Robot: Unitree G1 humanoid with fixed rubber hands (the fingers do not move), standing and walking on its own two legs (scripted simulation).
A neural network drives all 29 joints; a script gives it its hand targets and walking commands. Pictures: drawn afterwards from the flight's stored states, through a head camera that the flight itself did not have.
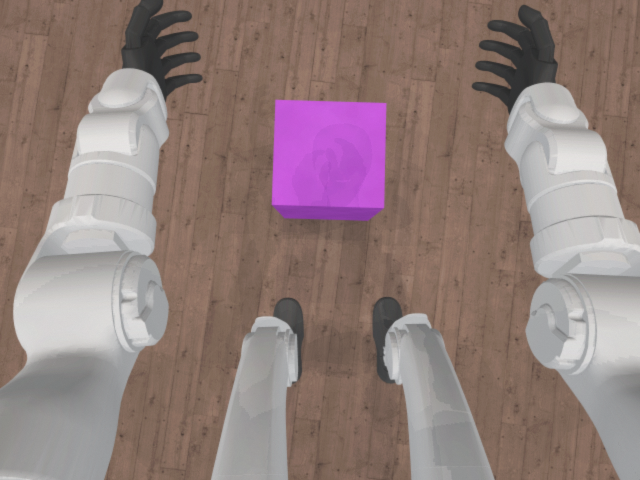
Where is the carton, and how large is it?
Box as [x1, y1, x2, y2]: [272, 100, 385, 220]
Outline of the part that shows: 275,100 272,205 284,217 360,220 369,219 383,208 385,103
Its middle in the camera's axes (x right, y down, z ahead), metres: +0.01 -0.15 +0.85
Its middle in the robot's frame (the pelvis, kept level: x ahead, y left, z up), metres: +0.55 +0.00 -0.52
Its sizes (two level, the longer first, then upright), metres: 0.210 0.200 0.250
